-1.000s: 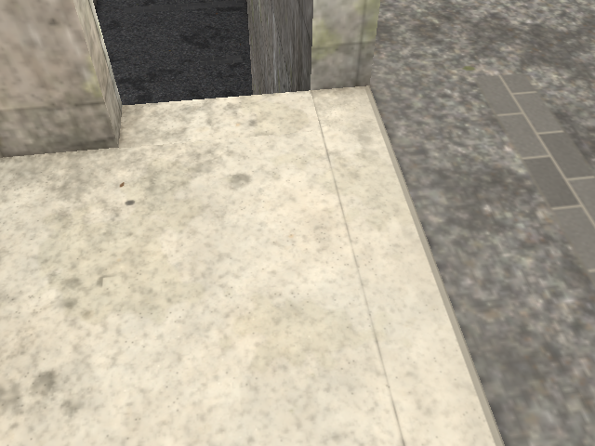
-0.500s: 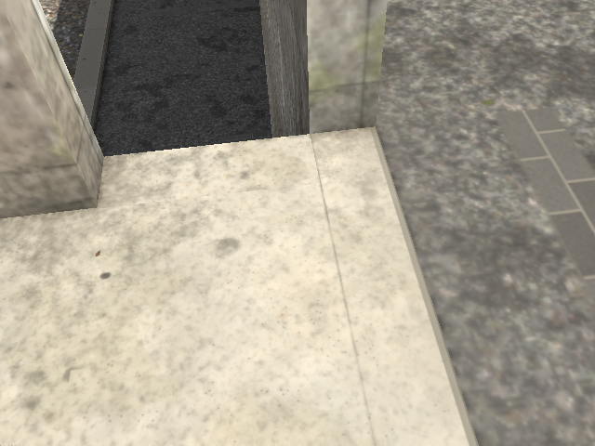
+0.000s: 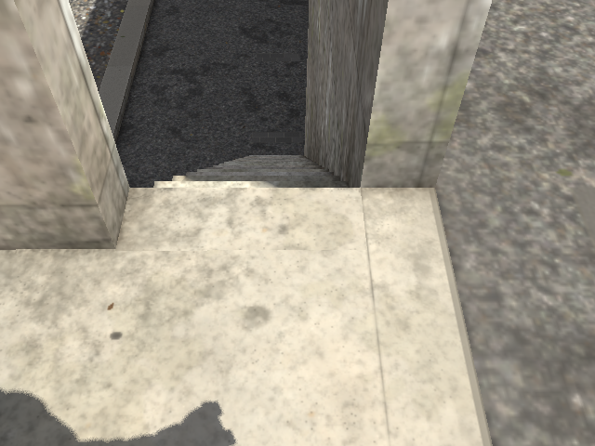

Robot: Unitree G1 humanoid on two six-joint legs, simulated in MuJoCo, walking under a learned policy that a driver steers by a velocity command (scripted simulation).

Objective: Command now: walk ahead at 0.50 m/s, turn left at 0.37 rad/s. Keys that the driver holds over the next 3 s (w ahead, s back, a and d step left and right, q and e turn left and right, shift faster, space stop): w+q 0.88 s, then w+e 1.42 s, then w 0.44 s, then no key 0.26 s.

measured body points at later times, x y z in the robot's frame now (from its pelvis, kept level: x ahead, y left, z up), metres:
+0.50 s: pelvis +0.29 +0.00 +0.01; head +0.31 +0.00 +0.46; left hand +0.46 +0.28 -0.06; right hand +0.36 -0.28 -0.12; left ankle +0.12 +0.08 -0.70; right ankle +0.42 -0.09 -0.72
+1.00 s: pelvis +0.50 +0.11 +0.00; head +0.53 +0.14 +0.45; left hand +0.37 +0.37 -0.13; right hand +0.82 +0.04 -0.07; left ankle +0.54 +0.25 -0.72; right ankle +0.43 -0.09 -0.71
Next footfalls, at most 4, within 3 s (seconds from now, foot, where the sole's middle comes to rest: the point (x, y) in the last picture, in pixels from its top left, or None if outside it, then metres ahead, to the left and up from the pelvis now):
0.46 right None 0.46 -0.08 -0.75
0.98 left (191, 389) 0.57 0.28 -0.75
1.52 right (259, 257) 0.94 0.15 -0.75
2.02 left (179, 216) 1.07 0.39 -0.75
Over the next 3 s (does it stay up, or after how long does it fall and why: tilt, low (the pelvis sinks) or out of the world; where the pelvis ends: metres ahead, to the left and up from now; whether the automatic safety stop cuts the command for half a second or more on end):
stays up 1.19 0.18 -0.18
